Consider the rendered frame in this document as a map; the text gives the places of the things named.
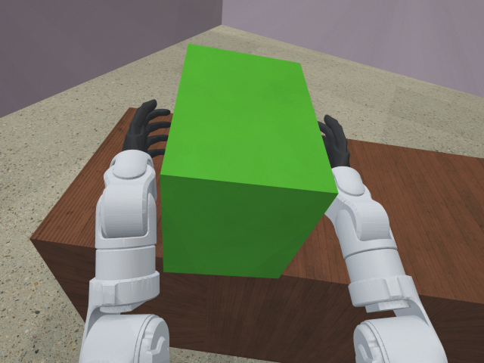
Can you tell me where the pedestal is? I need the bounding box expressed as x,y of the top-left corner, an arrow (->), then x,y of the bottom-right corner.
29,107 -> 484,363

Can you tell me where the robot left hand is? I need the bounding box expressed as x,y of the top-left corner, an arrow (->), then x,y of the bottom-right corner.
122,99 -> 171,158

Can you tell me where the carton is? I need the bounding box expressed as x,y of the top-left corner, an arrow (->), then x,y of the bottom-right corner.
160,43 -> 338,278

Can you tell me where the right robot forearm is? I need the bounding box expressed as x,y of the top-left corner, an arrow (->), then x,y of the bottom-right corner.
325,166 -> 448,363

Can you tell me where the left robot forearm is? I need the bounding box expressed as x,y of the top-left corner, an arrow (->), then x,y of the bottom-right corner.
79,150 -> 160,363

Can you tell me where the robot right upper arm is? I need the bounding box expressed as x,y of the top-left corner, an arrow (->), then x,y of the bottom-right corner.
353,315 -> 446,363

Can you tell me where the robot right hand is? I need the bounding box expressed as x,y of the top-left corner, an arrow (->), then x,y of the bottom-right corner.
318,114 -> 350,168

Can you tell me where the robot left upper arm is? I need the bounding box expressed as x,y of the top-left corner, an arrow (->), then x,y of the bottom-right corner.
80,314 -> 169,363

